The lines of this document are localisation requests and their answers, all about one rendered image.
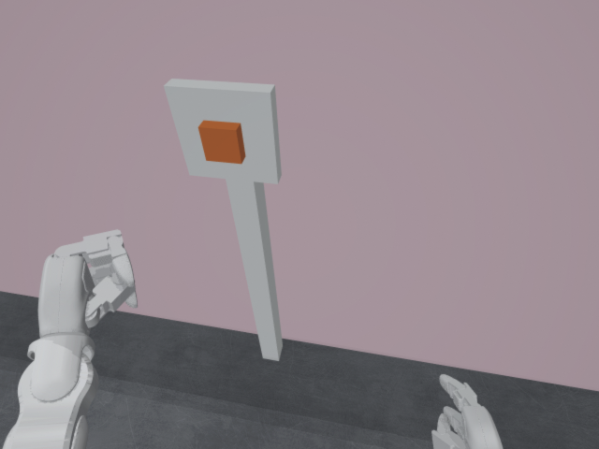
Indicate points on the robot right hand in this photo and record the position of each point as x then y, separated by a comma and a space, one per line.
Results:
474, 425

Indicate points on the panel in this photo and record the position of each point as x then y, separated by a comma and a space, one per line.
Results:
253, 105

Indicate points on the button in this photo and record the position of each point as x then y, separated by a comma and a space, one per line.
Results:
222, 141

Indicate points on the robot left forearm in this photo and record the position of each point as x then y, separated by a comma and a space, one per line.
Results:
55, 393

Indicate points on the robot left hand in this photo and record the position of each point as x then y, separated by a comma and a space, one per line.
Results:
67, 283

